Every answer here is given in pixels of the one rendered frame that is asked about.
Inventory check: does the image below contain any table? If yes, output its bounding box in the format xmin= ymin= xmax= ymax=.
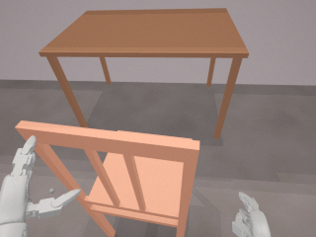
xmin=39 ymin=8 xmax=249 ymax=139

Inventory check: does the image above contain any chair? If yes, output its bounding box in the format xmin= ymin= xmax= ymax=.
xmin=15 ymin=120 xmax=200 ymax=237

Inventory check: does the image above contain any left robot forearm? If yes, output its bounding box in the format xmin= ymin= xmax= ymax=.
xmin=0 ymin=221 xmax=29 ymax=237

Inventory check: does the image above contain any robot left hand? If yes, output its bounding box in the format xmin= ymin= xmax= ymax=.
xmin=0 ymin=135 xmax=81 ymax=225

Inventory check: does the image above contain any robot right hand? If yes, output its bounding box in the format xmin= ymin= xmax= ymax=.
xmin=232 ymin=192 xmax=272 ymax=237

